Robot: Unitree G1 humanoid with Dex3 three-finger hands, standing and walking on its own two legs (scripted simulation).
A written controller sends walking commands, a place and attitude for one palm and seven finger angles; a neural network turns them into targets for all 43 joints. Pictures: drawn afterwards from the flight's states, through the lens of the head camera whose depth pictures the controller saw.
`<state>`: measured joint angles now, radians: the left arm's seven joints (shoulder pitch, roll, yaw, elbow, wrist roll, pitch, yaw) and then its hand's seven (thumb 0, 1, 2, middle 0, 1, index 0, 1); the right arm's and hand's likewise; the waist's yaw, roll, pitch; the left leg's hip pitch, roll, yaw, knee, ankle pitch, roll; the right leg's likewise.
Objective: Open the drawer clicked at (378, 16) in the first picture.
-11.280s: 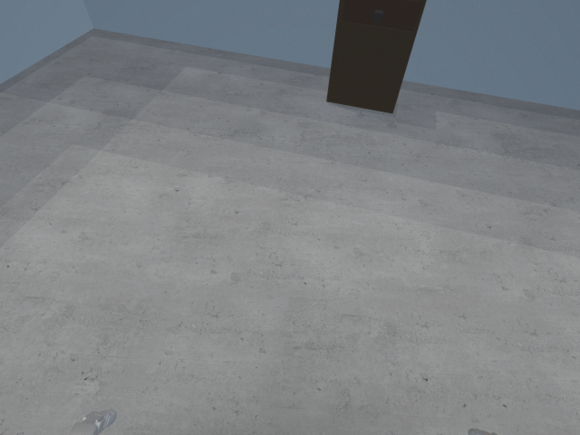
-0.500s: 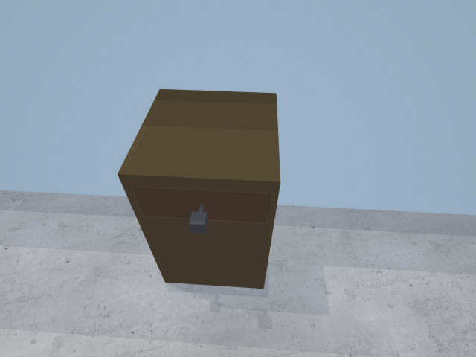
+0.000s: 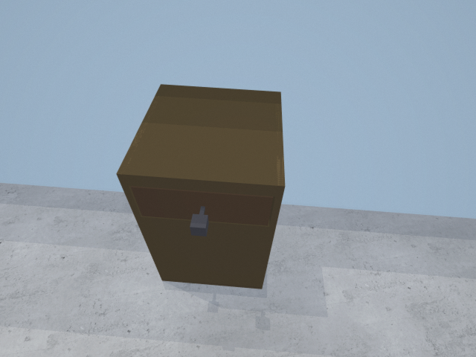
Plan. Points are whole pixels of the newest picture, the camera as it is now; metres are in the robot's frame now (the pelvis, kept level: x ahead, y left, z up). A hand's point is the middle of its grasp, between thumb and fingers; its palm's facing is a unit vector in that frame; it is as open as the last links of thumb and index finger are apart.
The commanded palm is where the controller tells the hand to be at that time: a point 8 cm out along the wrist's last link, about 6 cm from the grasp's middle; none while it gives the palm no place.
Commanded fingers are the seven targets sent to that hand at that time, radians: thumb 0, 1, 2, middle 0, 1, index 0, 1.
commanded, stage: look again from close up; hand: left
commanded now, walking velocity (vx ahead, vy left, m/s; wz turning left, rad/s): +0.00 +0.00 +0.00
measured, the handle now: (200, 219) +0.50 +0.13 -0.20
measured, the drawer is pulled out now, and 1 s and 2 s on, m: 0.00 0.00 0.00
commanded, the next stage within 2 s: raise the hand with hooked fingers in 0.26 s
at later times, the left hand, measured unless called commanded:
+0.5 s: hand out of the picture +0.09 +0.20 -0.12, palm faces -0.06 -0.87 -0.49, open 7.3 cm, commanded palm +0.11 +0.20 -0.05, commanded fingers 0.00 0.71 0.82 -0.21 -0.42 -0.21 -0.42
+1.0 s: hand (121, 330) +0.17 +0.20 -0.04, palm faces +0.03 -0.07 -1.00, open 9.8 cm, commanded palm +0.17 +0.20 +0.01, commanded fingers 0.00 0.13 0.57 -0.25 -0.80 -0.25 -0.80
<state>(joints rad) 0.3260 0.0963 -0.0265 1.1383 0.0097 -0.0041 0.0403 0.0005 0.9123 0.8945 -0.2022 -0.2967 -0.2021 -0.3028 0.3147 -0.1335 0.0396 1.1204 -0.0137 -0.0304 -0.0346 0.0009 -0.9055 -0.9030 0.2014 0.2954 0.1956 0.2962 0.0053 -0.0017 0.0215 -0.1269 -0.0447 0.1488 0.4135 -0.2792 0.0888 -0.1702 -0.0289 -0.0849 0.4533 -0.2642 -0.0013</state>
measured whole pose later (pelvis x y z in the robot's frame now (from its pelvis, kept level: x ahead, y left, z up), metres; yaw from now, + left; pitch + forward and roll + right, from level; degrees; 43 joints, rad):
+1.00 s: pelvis -0.01 -0.07 -0.04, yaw +5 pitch +10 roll +2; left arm 0.30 0.39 -0.03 0.09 1.06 -0.10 0.46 0.00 0.34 0.66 -0.27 -0.65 -0.27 -0.66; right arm 0.00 -0.23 -0.01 0.52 -0.07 0.09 0.02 0.01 -0.90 -0.90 0.20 0.30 0.20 0.30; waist 0.12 0.01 -0.10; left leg -0.57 0.01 0.06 0.81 -0.41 0.01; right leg -0.60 0.05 -0.10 0.83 -0.41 -0.11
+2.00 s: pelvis +0.00 +0.02 +0.00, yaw -1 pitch +2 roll -1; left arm -0.12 0.48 -0.08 0.17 0.94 0.01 0.03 -0.01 -0.49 0.30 -0.32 -1.20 -0.32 -1.20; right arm 0.14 -0.21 0.03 0.57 0.02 0.14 0.00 0.01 -0.90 -0.90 0.21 0.30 0.20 0.30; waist 0.07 0.07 -0.02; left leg -0.22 -0.10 -0.02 0.45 -0.26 0.09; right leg -0.25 0.02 0.04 0.44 -0.22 0.00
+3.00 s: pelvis +0.00 -0.02 -0.02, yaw -2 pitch +12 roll +0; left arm -0.31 0.42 -0.07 0.59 1.05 -0.13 0.26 0.00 -0.49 0.30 -0.32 -1.20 -0.32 -1.20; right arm 0.22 -0.26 -0.04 0.62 0.00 0.15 -0.02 0.01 -0.90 -0.90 0.20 0.30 0.20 0.30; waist 0.00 0.04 -0.09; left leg -0.51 -0.05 -0.01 0.65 -0.35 0.04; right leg -0.55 0.07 0.03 0.64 -0.30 -0.05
